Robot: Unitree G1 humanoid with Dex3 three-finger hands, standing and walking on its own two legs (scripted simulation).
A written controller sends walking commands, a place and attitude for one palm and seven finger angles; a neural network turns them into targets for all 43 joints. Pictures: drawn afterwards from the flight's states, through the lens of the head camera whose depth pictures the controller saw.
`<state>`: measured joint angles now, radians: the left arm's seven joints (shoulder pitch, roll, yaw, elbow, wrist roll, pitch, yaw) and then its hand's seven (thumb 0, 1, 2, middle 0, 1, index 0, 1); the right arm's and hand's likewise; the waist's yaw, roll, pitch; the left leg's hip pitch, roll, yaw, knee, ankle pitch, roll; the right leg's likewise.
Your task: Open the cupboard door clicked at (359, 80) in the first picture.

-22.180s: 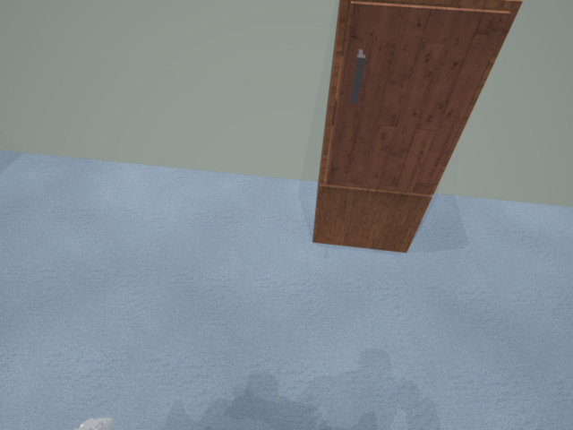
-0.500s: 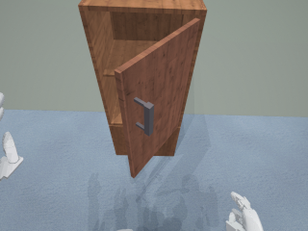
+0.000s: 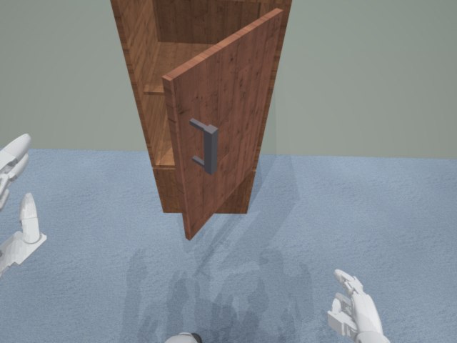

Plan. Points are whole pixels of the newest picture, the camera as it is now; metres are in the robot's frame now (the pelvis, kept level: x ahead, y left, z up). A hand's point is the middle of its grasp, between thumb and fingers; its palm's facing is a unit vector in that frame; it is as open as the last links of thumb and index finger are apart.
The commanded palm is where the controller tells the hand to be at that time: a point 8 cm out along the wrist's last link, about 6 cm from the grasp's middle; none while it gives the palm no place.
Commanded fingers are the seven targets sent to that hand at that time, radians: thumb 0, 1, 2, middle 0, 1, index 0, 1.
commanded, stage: step back with the hand held close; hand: left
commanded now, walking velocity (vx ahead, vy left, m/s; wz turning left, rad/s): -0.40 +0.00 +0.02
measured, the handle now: (203, 147) +0.48 +0.08 +0.05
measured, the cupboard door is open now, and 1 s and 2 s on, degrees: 53 53 53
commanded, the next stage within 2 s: stop stepping back and stand still in 0.28 s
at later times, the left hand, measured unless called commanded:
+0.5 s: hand out of the picture +0.09 +0.27 +0.18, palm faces +0.41 -0.82 -0.40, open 7.4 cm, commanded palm +0.04 +0.31 +0.18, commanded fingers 0.00 0.90 0.90 -0.20 -0.30 -0.20 -0.30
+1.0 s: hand out of the picture +0.01 +0.27 +0.18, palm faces +0.49 -0.80 -0.36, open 7.4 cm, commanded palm -0.05 +0.31 +0.18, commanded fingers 0.00 0.90 0.90 -0.20 -0.30 -0.20 -0.30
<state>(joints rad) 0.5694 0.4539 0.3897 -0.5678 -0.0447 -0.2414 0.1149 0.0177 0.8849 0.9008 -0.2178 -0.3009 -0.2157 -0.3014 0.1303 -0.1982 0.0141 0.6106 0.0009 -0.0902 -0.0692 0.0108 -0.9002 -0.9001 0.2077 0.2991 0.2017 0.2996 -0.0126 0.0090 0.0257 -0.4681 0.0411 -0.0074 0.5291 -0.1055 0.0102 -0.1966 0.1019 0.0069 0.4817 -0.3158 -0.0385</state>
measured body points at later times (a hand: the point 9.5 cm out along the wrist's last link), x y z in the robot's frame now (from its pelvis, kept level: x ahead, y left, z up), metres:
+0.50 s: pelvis -0.11 +0.01 +0.00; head -0.11 +0.05 +0.45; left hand +0.06 +0.31 +0.20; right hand +0.06 -0.21 -0.07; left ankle -0.05 +0.10 -0.73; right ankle -0.15 -0.10 -0.73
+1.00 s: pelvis -0.18 +0.01 +0.01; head -0.22 +0.02 +0.45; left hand -0.02 +0.31 +0.20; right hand -0.06 -0.25 -0.08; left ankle -0.17 +0.15 -0.71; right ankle -0.19 -0.07 -0.73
